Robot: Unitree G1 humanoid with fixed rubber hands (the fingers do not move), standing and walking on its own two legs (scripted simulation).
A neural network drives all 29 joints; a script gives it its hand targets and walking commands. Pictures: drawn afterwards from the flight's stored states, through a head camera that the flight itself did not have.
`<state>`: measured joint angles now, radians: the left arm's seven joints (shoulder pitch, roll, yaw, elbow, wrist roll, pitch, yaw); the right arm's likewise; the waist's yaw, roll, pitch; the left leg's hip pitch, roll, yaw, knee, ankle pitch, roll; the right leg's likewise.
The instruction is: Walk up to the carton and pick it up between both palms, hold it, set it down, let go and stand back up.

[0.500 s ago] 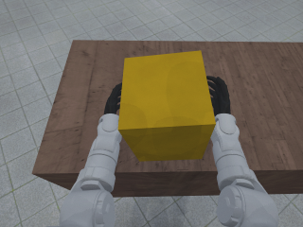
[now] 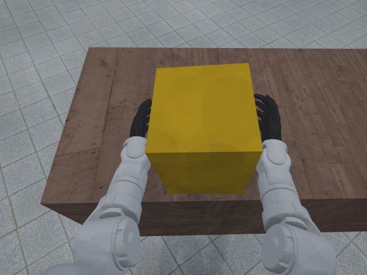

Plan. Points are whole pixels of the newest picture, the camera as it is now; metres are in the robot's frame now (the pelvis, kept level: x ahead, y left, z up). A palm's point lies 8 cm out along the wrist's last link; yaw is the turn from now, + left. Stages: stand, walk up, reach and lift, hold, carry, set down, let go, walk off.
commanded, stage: set down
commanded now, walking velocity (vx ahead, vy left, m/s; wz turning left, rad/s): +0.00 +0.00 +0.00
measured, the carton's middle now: (203, 136) +0.42 -0.03 +0.00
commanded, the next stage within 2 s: none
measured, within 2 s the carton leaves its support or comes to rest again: rests again in 1.54 s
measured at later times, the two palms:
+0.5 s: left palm (139, 134) +0.41 +0.12 +0.02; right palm (267, 130) +0.41 -0.17 +0.05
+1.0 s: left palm (138, 134) +0.41 +0.12 +0.02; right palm (267, 130) +0.41 -0.17 +0.05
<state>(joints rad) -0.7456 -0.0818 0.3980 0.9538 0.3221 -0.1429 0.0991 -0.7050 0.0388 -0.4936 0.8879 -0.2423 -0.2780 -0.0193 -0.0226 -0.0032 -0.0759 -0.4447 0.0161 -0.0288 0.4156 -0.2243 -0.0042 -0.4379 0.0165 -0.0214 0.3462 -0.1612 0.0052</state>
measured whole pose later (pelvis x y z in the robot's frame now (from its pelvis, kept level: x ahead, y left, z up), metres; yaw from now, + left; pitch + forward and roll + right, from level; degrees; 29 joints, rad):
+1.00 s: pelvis +0.00 +0.00 +0.00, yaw +0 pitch +15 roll -1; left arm -0.75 -0.09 0.50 1.00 0.35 -0.22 0.06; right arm -0.74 0.07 -0.60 0.89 -0.36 -0.27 0.02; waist -0.02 0.00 -0.08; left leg -0.44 0.02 -0.03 0.42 -0.23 0.00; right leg -0.44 0.02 -0.02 0.35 -0.17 0.01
